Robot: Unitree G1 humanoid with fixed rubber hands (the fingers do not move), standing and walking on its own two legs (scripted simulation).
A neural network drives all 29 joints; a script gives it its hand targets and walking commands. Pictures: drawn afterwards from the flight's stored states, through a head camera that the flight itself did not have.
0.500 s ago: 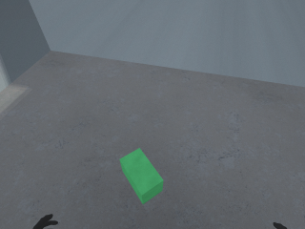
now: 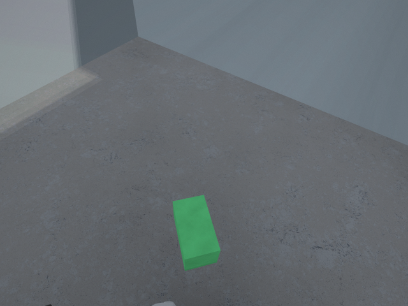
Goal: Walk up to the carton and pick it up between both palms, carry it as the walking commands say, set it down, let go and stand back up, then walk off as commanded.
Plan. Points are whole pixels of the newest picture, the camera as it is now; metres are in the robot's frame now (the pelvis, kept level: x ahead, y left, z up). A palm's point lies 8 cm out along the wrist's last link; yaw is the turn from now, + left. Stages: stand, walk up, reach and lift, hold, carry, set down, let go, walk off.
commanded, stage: walk up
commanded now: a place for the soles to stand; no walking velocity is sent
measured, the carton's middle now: (194, 231) +0.53 +0.06 -0.66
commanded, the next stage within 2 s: none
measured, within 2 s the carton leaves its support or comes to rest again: neither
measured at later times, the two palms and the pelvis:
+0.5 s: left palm out of the picture +0.10 +0.23 -0.07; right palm out of the picture +0.21 -0.45 -0.09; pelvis +0.05 -0.13 -0.01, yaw +14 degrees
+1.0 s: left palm out of the picture -0.01 +0.23 -0.08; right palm (390, 251) +0.29 -0.39 -0.08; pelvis +0.06 -0.12 +0.00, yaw +23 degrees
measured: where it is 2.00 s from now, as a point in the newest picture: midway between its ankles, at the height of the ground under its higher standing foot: outside the picture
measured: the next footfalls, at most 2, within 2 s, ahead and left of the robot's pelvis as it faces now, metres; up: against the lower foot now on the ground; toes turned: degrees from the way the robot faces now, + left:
right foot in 0.28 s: +0.18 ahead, -0.24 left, +0.00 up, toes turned +23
left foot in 0.56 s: +0.06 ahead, +0.01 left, +0.00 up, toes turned +20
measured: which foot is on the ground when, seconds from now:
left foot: down 0.00-0.28, up 0.30-0.54, down 0.56-1.00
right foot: down 0.00-0.00, up 0.02-0.26, down 0.28-1.00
